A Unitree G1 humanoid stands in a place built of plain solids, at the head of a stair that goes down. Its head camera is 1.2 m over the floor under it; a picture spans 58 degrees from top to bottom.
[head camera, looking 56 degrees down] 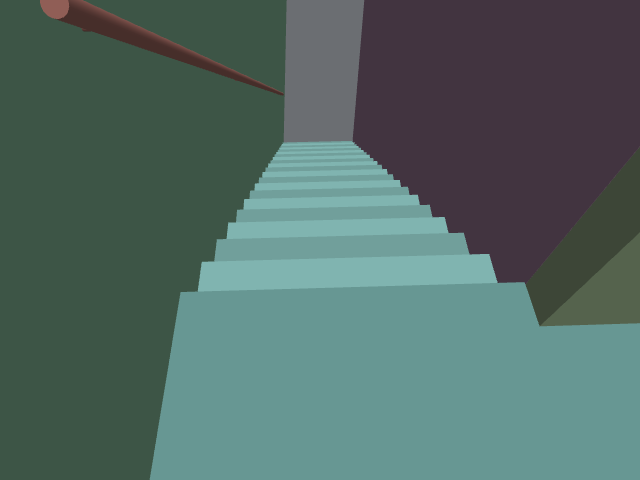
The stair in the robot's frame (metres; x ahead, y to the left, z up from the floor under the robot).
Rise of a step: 0.17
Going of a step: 0.22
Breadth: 1.07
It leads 2 degrees to the left of straight ahead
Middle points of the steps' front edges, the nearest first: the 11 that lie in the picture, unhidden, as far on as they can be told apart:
0.63 -0.11 0.00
0.85 -0.10 -0.17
1.07 -0.09 -0.35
1.28 -0.08 -0.52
1.50 -0.08 -0.69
1.72 -0.07 -0.87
1.93 -0.06 -1.04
2.15 -0.06 -1.21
2.37 -0.05 -1.39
2.59 -0.04 -1.56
2.80 -0.04 -1.73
